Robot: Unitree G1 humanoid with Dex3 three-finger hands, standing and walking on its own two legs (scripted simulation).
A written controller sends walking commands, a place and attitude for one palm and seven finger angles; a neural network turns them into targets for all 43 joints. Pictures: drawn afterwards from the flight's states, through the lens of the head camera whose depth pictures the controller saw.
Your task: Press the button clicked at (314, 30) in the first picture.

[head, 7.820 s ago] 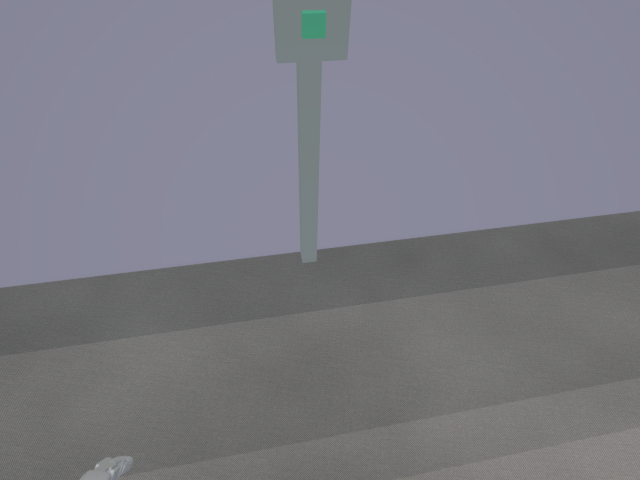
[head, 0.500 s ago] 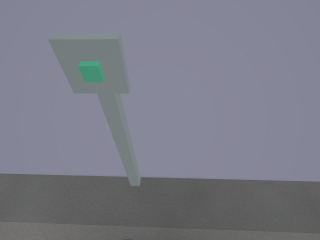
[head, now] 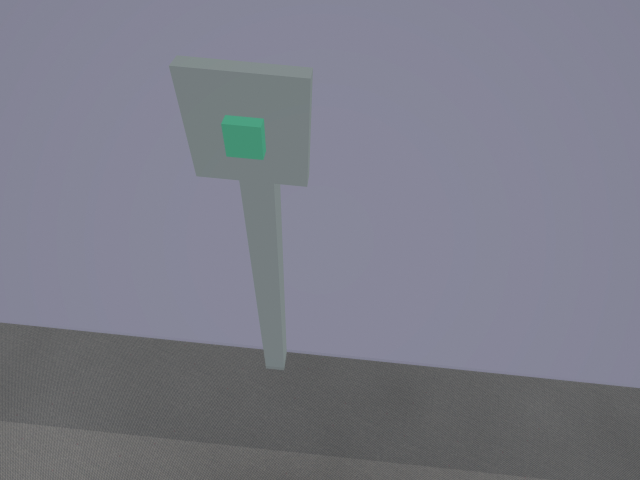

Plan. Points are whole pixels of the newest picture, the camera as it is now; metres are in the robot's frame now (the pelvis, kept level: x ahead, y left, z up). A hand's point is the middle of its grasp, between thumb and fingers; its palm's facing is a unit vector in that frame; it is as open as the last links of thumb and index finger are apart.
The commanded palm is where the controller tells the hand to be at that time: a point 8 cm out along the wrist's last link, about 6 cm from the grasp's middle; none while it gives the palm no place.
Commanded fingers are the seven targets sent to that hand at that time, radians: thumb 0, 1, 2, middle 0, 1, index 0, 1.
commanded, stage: come to a stop and stand still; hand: left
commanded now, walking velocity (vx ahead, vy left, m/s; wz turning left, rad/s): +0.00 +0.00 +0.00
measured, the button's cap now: (245, 136) +0.52 +0.16 +0.15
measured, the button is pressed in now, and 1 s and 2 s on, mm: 0 0 0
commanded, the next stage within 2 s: look again from close up in 0.66 s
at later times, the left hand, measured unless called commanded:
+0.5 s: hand out of the picture -0.04 +0.13 -0.18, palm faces +0.01 -0.99 -0.17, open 7.3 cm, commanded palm none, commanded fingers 0.00 0.90 0.90 -0.20 -0.30 -0.20 -0.30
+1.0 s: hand out of the picture -0.04 +0.15 -0.19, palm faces +0.04 -0.99 -0.16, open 7.3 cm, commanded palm none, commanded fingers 0.00 0.90 0.90 -0.20 -0.30 -0.20 -0.30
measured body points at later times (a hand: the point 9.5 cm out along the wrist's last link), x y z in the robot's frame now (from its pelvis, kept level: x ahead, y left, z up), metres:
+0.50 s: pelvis -0.04 -0.03 +0.00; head -0.04 -0.03 +0.45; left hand -0.04 +0.19 -0.16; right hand -0.09 -0.24 -0.16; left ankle +0.01 +0.10 -0.74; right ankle -0.05 -0.13 -0.74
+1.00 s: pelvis -0.04 -0.01 -0.01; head -0.05 +0.00 +0.44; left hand -0.04 +0.20 -0.17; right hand -0.03 -0.23 -0.16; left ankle +0.01 +0.10 -0.74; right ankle -0.05 -0.13 -0.74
